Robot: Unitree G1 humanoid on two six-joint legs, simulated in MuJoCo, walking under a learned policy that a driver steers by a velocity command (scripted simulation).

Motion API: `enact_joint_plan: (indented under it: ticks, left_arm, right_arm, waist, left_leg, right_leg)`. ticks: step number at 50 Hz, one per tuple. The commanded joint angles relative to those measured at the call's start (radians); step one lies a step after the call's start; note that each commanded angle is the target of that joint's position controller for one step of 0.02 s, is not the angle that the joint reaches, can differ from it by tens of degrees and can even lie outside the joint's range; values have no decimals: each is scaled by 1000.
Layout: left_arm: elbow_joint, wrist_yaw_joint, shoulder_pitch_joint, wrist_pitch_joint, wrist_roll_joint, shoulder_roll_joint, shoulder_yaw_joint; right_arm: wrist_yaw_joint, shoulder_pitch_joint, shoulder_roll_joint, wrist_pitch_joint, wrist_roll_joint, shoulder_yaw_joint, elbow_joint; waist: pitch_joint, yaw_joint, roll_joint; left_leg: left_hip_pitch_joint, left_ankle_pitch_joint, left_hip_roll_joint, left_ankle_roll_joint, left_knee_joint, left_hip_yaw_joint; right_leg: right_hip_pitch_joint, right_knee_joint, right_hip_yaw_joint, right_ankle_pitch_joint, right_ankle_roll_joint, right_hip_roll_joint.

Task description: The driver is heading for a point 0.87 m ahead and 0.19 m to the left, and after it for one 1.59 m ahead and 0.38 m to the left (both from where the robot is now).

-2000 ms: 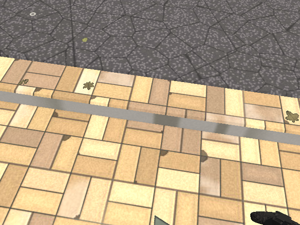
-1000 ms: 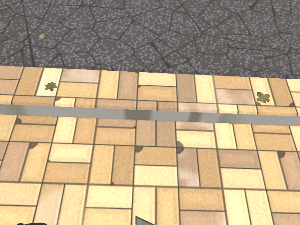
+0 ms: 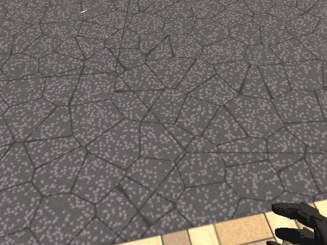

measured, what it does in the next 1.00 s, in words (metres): climbs, turning left: right foot 0.10 m higher, then left foot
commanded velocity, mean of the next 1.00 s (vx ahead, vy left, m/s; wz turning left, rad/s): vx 0.88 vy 0.00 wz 0.41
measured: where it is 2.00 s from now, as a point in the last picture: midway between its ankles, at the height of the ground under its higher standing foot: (104, 116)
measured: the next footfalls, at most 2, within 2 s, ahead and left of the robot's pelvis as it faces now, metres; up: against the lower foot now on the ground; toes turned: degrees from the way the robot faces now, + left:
right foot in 0.30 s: +0.51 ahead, -0.10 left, +0.10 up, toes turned +12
left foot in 0.72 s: +0.73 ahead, +0.30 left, +0.10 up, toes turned +37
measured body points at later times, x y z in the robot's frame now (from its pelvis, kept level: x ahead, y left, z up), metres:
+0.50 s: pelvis +0.45 +0.05 +0.08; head +0.43 +0.04 +0.52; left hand +0.34 +0.30 -0.05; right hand +0.75 -0.10 +0.03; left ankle +0.42 +0.14 -0.48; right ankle +0.47 -0.11 -0.64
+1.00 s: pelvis +0.78 +0.26 +0.10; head +0.81 +0.28 +0.55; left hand +0.84 +0.56 +0.00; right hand +0.91 +0.03 -0.02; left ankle +0.70 +0.27 -0.64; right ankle +0.99 +0.19 -0.56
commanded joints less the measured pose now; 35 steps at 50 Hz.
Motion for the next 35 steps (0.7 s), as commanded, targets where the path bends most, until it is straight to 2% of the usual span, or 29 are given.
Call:
enact_joint_plan:
  ticks: [1,2,3,4,5,7,8,9,10,11,12,13,14,15,16,17,18,19,20,21,23,24,26,27,29,31,33,34,35]
  left_arm:
    - [-149,1,-170,-82,62,29,-1]
    - [-166,-16,-173,-120,-26,92,-4]
    - [-204,-18,-283,-136,-59,87,-10]
    - [-244,-25,-351,-144,-49,42,-25]
    - [-269,-36,-373,-147,-24,-18,-46]
    - [-365,-68,-364,-136,-2,-103,-91]
    - [-408,-72,-358,-130,-3,-111,-107]
    - [-435,-68,-342,-131,1,-90,-116]
    - [-446,-60,-286,-134,29,-58,-118]
    - [-441,-44,-281,-136,38,-39,-103]
    - [-415,-14,-155,-136,21,26,-47]
    - [-376,17,36,-123,-7,123,12]
    - [-323,39,276,-95,-40,221,64]
    - [-244,38,396,-89,-38,296,83]
    - [-239,44,279,-92,4,331,64]
    - [-303,41,75,-95,-5,216,49]
    - [-267,33,16,-85,-36,117,34]
    - [-203,15,-12,-85,-34,44,20]
    - [-147,-3,-43,-83,-17,-26,8]
    - [-98,-11,-52,-75,-2,-74,4]
    - [-76,-12,-100,-71,-5,-58,17]
    - [-64,-3,-109,-76,-2,-47,22]
    - [-65,23,-165,-90,2,35,47]
    - [-67,37,-182,-94,3,81,60]
    - [-71,44,-192,-99,-4,175,86]
    - [-57,31,-124,-102,-10,244,104]
    - [-41,13,-98,-84,-31,283,116]
    - [-38,6,-131,-72,-34,279,116]
    - [-40,5,-184,-67,-39,258,107]
  right_arm:
    - [4,611,-227,23,-17,-77,156]
    - [-10,629,-197,45,-37,-102,150]
    - [-22,665,-164,58,-44,-103,164]
    - [-24,665,-120,64,-56,-91,192]
    - [-27,633,-88,68,-56,-75,197]
    - [-44,440,-45,73,-27,-48,187]
    - [-54,338,-40,69,-12,-40,171]
    - [-63,252,-66,60,-1,-46,153]
    - [-70,157,-114,57,-3,-64,113]
    - [-74,246,-166,42,13,-88,123]
    - [-63,305,-228,17,21,-103,143]
    - [-48,288,-303,14,32,-124,152]
    - [-32,228,-342,16,4,-135,132]
    - [-30,211,-168,5,-38,-98,105]
    - [-10,336,-4,-7,-18,-60,38]
    - [1,415,-35,5,34,-73,60]
    - [-2,327,-8,35,42,-66,37]
    - [-5,285,56,69,28,-49,3]
    - [1,283,95,94,13,-35,-24]
    - [9,277,89,120,21,-39,-27]
    - [9,263,61,151,34,-46,-39]
    - [5,207,34,156,19,-51,-57]
    - [10,141,-16,152,-7,-60,-94]
    - [15,132,-37,149,-9,-66,-91]
    - [29,127,-44,134,-1,-72,-72]
    - [30,123,-68,121,12,-90,-56]
    - [22,223,-100,127,15,-115,-36]
    - [14,393,-148,136,14,-147,18]
    - [3,582,-193,140,10,-173,89]
  waist:
    - [-262,-203,335]
    - [-306,-264,178]
    - [-207,-302,95]
    - [-74,-273,19]
    - [31,-216,-24]
    - [213,-30,55]
    - [266,31,101]
    - [278,79,93]
    - [217,130,34]
    - [98,109,-28]
    - [-96,174,20]
    - [-227,305,53]
    - [-365,425,119]
    - [-388,353,-110]
    - [-395,150,-646]
    - [-269,55,-434]
    - [-67,48,-253]
    - [71,-8,-128]
    - [110,-67,-112]
    - [154,-91,-110]
    - [180,-112,-130]
    - [195,-106,-109]
    - [191,-129,-115]
    - [166,-133,-91]
    - [105,-136,-27]
    - [37,-132,-39]
    - [-13,-206,-126]
    - [-66,-301,-142]
    - [-100,-409,-72]
  left_leg:
    - [1016,825,273,169,143,-383]
    - [1151,446,373,312,81,-570]
    - [1116,178,353,295,-1,-585]
    - [980,66,320,260,-65,-568]
    - [805,-1,295,245,-109,-567]
    - [265,-106,213,189,-247,-481]
    - [22,-143,175,167,-310,-448]
    - [-192,-155,124,149,-349,-399]
    - [-496,-117,57,143,-408,-313]
    - [-643,-53,38,146,-460,-310]
    - [-561,464,70,133,-338,-349]
    - [-352,850,36,57,-50,-294]
    - [-206,1027,37,-19,257,-342]
    - [-208,358,-26,-51,687,-377]
    - [-318,-168,-145,-29,1119,-348]
    - [-434,-110,-85,-46,1355,-306]
    - [-499,-113,-30,-41,1451,-215]
    - [-540,-133,19,-26,1466,-184]
    - [-521,-118,62,-7,1426,-174]
    - [-494,-157,81,3,1414,-170]
    - [-469,-226,107,-11,1226,-159]
    - [-469,-163,117,-17,1139,-155]
    - [-441,-38,134,-38,885,-123]
    - [-406,-4,135,-41,771,-79]
    - [-215,94,117,-26,557,16]
    - [-50,117,46,0,462,80]
    - [51,-39,-11,51,375,77]
    - [221,-59,-27,89,275,57]
    - [460,22,-13,108,123,13]
  right_leg:
    - [-757,941,-32,-235,66,-28]
    - [-1079,1073,-16,-259,115,-62]
    - [-1241,1148,-24,-274,136,-110]
    - [-1334,1203,-75,-264,132,-115]
    - [-1378,1270,-98,-260,121,-119]
    - [-1278,1241,-103,-288,120,-175]
    - [-1198,1213,-118,-296,137,-201]
    - [-1062,1086,-156,-223,161,-218]
    - [-647,818,-209,-64,175,-210]
    - [-200,654,-265,66,171,-164]
    - [137,674,-264,118,156,-96]
    - [259,503,-208,60,136,-83]
    - [351,375,-168,0,127,-90]
    - [355,270,192,-194,72,-248]
    - [244,-251,832,-220,-39,-477]
    - [110,-391,1034,-498,-114,-579]
    - [-47,-362,859,-630,-128,-556]
    - [-189,-311,661,-556,-103,-540]
    - [-298,-256,458,-420,-46,-498]
    - [-375,-234,251,-267,-3,-460]
    - [-384,-287,-18,-57,38,-436]
    - [-376,-330,-107,26,50,-417]
    - [-325,-379,-245,131,44,-364]
    - [-272,-401,-308,133,42,-333]
    - [-213,-416,-409,218,42,-298]
    - [-96,-358,-402,650,16,-334]
    - [44,-184,-364,1061,-19,-398]
    - [34,16,-347,1155,-27,-396]
    - [-106,378,-341,963,-5,-328]
Keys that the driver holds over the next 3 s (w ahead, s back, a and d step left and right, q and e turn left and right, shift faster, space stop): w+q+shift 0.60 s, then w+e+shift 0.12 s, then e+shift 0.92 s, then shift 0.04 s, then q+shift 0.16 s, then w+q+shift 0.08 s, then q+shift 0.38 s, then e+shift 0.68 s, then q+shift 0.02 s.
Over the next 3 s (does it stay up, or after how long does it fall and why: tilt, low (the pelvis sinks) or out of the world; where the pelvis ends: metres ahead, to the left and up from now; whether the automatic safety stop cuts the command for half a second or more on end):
stays up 1.14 0.41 0.11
